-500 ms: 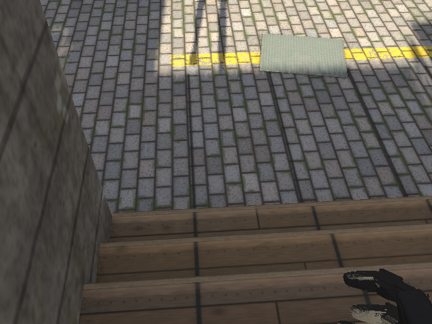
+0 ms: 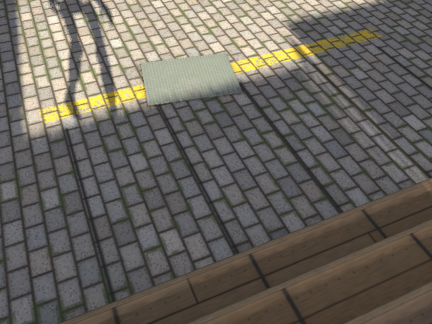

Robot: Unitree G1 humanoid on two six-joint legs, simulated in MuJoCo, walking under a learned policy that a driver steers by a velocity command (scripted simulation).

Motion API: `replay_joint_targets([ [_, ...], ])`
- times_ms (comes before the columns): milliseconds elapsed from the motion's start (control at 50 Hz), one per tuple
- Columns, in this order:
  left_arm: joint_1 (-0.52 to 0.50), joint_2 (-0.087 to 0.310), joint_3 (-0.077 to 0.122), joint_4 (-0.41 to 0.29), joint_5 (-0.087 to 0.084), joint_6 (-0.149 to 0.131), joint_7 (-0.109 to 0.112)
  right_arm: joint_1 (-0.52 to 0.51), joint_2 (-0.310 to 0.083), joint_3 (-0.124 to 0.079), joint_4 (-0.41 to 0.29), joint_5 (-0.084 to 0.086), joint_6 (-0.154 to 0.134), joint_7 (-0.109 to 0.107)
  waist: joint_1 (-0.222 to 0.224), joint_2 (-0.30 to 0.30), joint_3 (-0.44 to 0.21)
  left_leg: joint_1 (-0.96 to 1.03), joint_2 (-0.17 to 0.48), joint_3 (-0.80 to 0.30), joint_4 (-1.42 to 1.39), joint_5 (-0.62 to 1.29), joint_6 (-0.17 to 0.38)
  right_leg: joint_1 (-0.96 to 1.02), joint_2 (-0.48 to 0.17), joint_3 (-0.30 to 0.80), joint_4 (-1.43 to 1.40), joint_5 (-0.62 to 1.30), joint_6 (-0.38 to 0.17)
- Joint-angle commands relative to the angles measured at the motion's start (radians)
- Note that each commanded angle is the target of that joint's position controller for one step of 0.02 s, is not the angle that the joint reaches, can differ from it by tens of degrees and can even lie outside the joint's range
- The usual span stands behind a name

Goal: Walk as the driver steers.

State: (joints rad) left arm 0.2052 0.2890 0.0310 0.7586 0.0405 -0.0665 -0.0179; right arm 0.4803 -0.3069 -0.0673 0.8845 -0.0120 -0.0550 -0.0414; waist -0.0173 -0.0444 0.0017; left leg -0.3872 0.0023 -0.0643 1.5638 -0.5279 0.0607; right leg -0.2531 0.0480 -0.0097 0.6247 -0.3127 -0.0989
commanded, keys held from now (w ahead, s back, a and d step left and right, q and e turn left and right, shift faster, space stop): w+q+shift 0.88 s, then w+shift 0.12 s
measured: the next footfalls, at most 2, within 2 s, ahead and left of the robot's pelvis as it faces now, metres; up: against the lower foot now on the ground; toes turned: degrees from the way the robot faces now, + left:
left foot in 0.22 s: +0.24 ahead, +0.12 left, -0.17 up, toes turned +7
right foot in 0.56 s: +0.60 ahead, -0.01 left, -0.34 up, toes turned +26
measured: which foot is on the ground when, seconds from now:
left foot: up 0.00-0.20, down 0.22-0.54, up 0.56-0.90, down 0.92-1.00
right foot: down 0.00-0.22, up 0.24-0.54, down 0.56-0.92, up 0.94-1.00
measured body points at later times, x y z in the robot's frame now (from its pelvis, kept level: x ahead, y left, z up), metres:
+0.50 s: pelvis +0.40 +0.08 -0.27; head +0.39 +0.08 +0.18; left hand +0.55 +0.34 -0.35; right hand +0.37 -0.17 -0.41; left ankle +0.20 +0.11 -0.89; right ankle +0.62 +0.00 -0.95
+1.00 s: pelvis +0.76 +0.26 -0.52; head +0.77 +0.27 -0.07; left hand +0.53 +0.38 -0.66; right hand +1.04 +0.18 -0.64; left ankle +0.75 +0.30 -1.24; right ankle +0.72 +0.04 -0.98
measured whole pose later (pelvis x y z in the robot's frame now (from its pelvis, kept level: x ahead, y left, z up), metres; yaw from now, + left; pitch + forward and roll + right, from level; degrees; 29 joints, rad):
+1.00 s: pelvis +0.76 +0.26 -0.52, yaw +47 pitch -1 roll -2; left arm 0.48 0.19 0.04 1.03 0.05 -0.07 0.04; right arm 0.14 -0.27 -0.06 0.89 -0.02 -0.04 0.02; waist 0.04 0.04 0.04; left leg -0.31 -0.08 0.08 0.64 -0.29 0.18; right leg -0.32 -0.09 -0.08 1.80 -0.62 -0.01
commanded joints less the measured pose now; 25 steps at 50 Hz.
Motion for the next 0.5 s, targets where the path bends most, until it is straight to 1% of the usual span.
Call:
replay_joint_targets([
  [20,0.156,0.117,0.042,0.068,-0.022,-0.008,0.028,0.016,-0.091,-0.029,-0.039,-0.050,0.003,0.032,-0.024,0.101,0.040,-0.406,0.037,-0.103,-0.366,0.248,0.003,0.251,-0.237,0.214,-0.093,0.621,-0.045],
  [40,0.132,0.218,0.069,0.088,-0.022,-0.022,0.031,0.069,-0.033,-0.010,-0.069,-0.091,0.018,0.020,-0.050,-0.168,-0.014,-0.370,0.083,-0.102,-0.361,0.200,-0.023,0.158,-0.432,0.400,0.024,0.744,-0.187],
  [60,0.183,0.133,0.055,0.115,-0.007,-0.042,0.015,0.029,-0.095,-0.024,-0.035,-0.079,0.040,0.010,0.004,-0.054,0.024,-0.393,0.103,-0.093,-0.311,0.292,-0.034,0.073,-0.446,0.454,0.080,0.731,-0.209],
  [80,0.198,0.048,0.031,0.148,-0.001,-0.071,0.006,-0.101,-0.097,-0.032,-0.063,-0.050,0.035,0.017,0.013,0.056,0.102,-0.396,0.110,-0.155,-0.511,0.574,-0.031,-0.049,-0.375,0.355,0.119,0.450,-0.147],
  [100,0.139,0.019,0.018,0.141,-0.002,-0.085,0.013,-0.184,-0.075,-0.023,-0.084,-0.004,0.015,0.044,-0.019,0.112,0.114,-0.191,0.072,-0.050,-0.754,0.861,-0.033,-0.267,-0.239,0.172,0.138,0.073,-0.072],
  [120,0.063,0.027,0.008,0.142,-0.016,-0.088,0.034,-0.179,-0.026,-0.010,-0.077,0.001,0.012,0.076,-0.065,0.081,0.080,0.100,0.033,0.025,-0.808,1.127,-0.023,-0.464,-0.179,0.037,0.132,-0.085,-0.032],
  [140,0.064,0.055,0.009,0.148,-0.030,-0.092,0.044,-0.142,0.036,0.014,-0.067,0.017,0.013,0.092,-0.079,-0.012,0.065,0.285,0.010,0.087,-0.768,1.160,-0.016,-0.578,-0.201,0.018,0.179,-0.036,-0.020],
  [160,0.037,0.054,0.010,0.161,-0.029,-0.095,0.045,-0.041,0.032,0.020,-0.026,0.029,0.021,0.084,-0.124,-0.054,0.048,0.439,-0.056,0.209,-0.669,1.180,-0.020,-0.633,-0.189,-0.044,0.290,0.060,-0.006],
  [180,0.022,0.078,0.013,0.175,-0.047,-0.096,0.039,0.134,0.012,0.010,0.056,0.002,0.037,0.066,-0.187,-0.051,0.012,0.525,-0.092,0.239,-0.560,1.090,0.028,-0.583,-0.211,-0.066,0.463,0.337,0.016],
  [200,-0.065,0.120,0.027,0.169,-0.042,-0.092,0.040,0.371,-0.043,-0.010,0.118,-0.025,0.053,0.044,-0.309,-0.061,-0.056,0.662,-0.085,0.246,-0.558,0.910,0.099,-0.581,-0.225,-0.088,0.762,0.575,0.027],
  [220,-0.225,0.145,0.044,0.147,-0.044,-0.075,0.039,0.653,-0.122,-0.050,0.205,-0.028,0.078,0.031,-0.519,0.157,-0.096,0.857,-0.021,0.171,-0.743,0.828,0.226,-0.674,-0.125,-0.175,1.357,0.534,0.067],
  [240,-0.256,0.007,0.016,0.104,-0.004,-0.037,0.044,0.498,-0.098,-0.029,0.160,0.015,0.069,0.048,-0.448,0.475,0.163,0.588,0.039,0.023,-0.941,1.005,0.249,-0.837,0.088,-0.205,1.833,-0.422,0.050],
  [260,-0.127,-0.029,-0.014,-0.029,0.010,-0.034,0.061,0.320,-0.094,0.007,0.125,0.036,0.044,0.044,-0.157,0.472,0.155,0.656,0.105,-0.329,-0.887,1.403,0.225,-1.045,0.029,-0.030,1.520,-0.334,0.031],
  [280,-0.020,0.036,-0.008,0.028,0.037,-0.029,0.056,0.271,-0.080,0.000,0.109,0.011,0.030,0.050,-0.099,0.110,0.117,0.570,0.187,-0.454,-0.951,0.921,0.242,-0.990,-0.068,0.062,1.260,-0.239,0.028],
  [300,0.068,0.019,-0.002,0.090,0.055,-0.021,0.060,0.172,-0.069,0.007,0.092,0.003,0.028,0.048,-0.002,-0.082,0.141,0.373,0.188,-0.491,-0.886,0.774,0.259,-0.909,-0.097,0.100,1.176,-0.292,0.033],
  [320,0.092,-0.018,-0.007,0.102,0.075,-0.023,0.064,0.118,-0.067,0.017,0.074,0.004,0.002,0.043,0.058,-0.125,0.124,0.260,0.153,-0.488,-0.850,0.769,0.257,-0.879,-0.086,0.122,1.021,-0.175,0.048],
  [340,-0.006,-0.019,-0.022,0.010,0.048,-0.023,0.057,-0.022,-0.147,0.002,0.015,-0.011,-0.013,0.017,0.110,0.019,0.151,-0.044,0.214,-0.626,-1.006,0.701,0.313,-0.701,-0.100,0.107,0.642,-0.025,0.120],
  [360,-0.050,-0.004,-0.014,0.038,0.046,-0.015,0.054,-0.019,-0.158,-0.006,0.036,-0.030,-0.017,0.006,0.078,0.057,0.141,-0.192,0.188,-0.648,-1.040,0.648,0.339,-0.500,-0.093,0.079,0.581,0.135,0.145],
  [380,0.003,-0.015,-0.015,0.088,0.037,-0.001,0.043,-0.005,-0.146,-0.004,0.055,-0.031,-0.019,0.007,0.080,0.114,0.077,-0.246,0.166,-0.617,-0.976,0.560,0.330,-0.363,-0.074,0.059,0.683,0.292,0.137],
  [400,-0.078,0.050,0.008,0.062,0.013,-0.019,0.037,-0.001,-0.065,0.010,0.061,-0.009,-0.034,0.007,0.060,0.044,0.114,-0.165,0.078,-0.550,-0.851,0.392,0.290,-0.457,-0.107,0.115,0.462,0.582,0.126],
  [420,-0.126,0.063,0.014,0.044,0.003,-0.037,0.029,0.002,-0.038,0.020,0.054,0.019,-0.048,0.009,0.032,-0.001,0.114,-0.160,0.033,-0.509,-0.781,0.365,0.274,-0.397,-0.079,0.093,0.318,0.691,0.104],
  [440,-0.136,0.013,-0.005,0.028,0.010,-0.042,0.011,-0.060,-0.008,0.027,0.027,0.027,-0.041,0.012,0.027,-0.030,0.109,-0.308,-0.070,-0.391,-0.748,0.222,0.216,-0.161,-0.045,0.045,0.129,0.851,0.095],
  [460,-0.138,-0.032,-0.014,0.021,-0.010,-0.034,-0.002,-0.055,-0.032,0.018,0.028,0.022,-0.029,0.021,-0.013,0.038,0.084,-0.319,-0.076,-0.337,-0.766,0.250,0.189,0.004,0.000,-0.012,0.063,0.821,0.101],
  [480,-0.143,-0.050,-0.017,0.002,-0.025,-0.023,-0.003,-0.011,-0.036,0.018,0.044,0.017,-0.012,0.022,-0.046,0.117,0.092,-0.300,-0.078,-0.362,-0.733,0.255,0.186,0.078,0.007,-0.010,0.046,0.720,0.107],
  [500,0.078,-0.048,-0.004,0.064,-0.027,-0.018,0.009,-0.057,-0.020,0.020,0.050,0.004,-0.008,0.027,0.055,0.191,0.000,-0.336,-0.080,-0.358,-0.531,0.339,0.166,0.308,0.023,-0.026,0.192,0.830,0.100],
])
